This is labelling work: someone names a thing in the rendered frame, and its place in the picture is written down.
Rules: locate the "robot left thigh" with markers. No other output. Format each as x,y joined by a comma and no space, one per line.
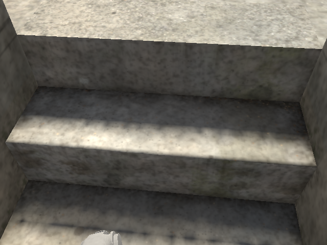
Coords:
103,238

